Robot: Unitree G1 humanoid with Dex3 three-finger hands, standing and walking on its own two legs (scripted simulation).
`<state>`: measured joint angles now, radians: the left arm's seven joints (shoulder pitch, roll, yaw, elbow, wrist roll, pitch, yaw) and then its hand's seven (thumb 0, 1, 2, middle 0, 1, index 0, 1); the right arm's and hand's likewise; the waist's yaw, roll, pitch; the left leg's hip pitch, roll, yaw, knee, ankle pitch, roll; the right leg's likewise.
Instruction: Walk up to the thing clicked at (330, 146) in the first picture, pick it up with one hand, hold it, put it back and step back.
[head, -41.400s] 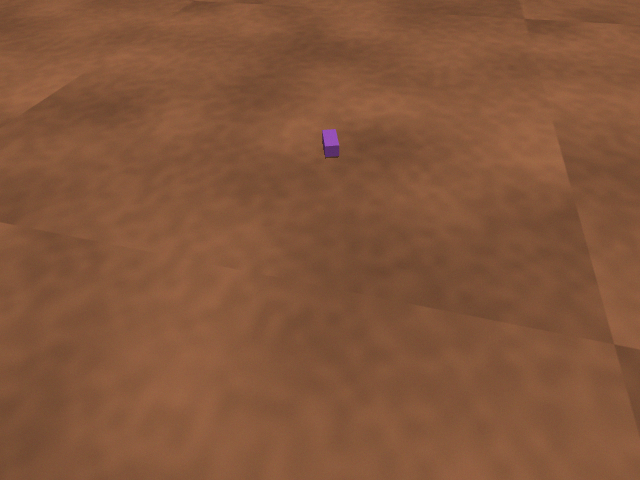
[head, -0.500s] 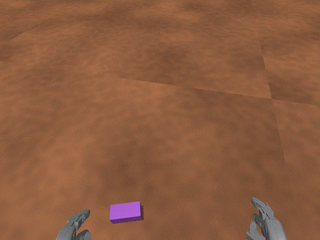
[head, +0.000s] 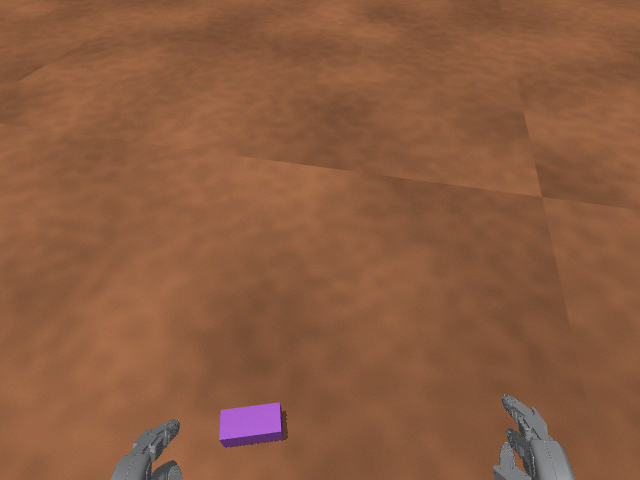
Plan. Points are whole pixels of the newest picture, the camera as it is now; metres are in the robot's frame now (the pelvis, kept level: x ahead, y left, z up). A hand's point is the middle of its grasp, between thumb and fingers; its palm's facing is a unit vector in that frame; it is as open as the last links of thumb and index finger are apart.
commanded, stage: home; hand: left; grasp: from above
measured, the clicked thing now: (252, 424) +0.44 +0.21 -0.68
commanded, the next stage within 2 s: stand in 0.20 s
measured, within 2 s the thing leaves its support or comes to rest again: neither
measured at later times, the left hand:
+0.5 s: hand out of the picture +0.14 +0.22 -0.09, palm faces +0.02 -0.95 -0.32, open 7.3 cm
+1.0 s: hand out of the picture +0.04 +0.24 -0.10, palm faces +0.02 -0.95 -0.31, open 7.3 cm
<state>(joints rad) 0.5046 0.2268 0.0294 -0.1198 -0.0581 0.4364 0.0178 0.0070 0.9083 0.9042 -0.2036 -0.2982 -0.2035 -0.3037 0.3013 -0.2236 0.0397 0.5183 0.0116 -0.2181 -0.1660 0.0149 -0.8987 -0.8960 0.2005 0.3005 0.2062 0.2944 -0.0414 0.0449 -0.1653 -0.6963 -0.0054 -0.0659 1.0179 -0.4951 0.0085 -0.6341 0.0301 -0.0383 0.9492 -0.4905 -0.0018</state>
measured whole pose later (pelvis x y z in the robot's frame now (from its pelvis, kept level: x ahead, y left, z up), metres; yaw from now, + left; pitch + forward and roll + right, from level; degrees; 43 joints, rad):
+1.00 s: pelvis -0.01 +0.02 +0.06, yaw -1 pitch -5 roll +0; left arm 0.19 0.27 0.04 1.10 0.03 0.01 0.03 0.00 0.91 0.90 -0.21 -0.30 -0.20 -0.30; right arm 0.17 -0.27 -0.04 1.09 -0.03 0.00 -0.02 0.01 -0.90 -0.90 0.20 0.30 0.21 0.30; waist 0.02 0.00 0.06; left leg -0.11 -0.05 0.00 0.38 -0.18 0.04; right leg -0.11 -0.03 0.03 0.40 -0.21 0.03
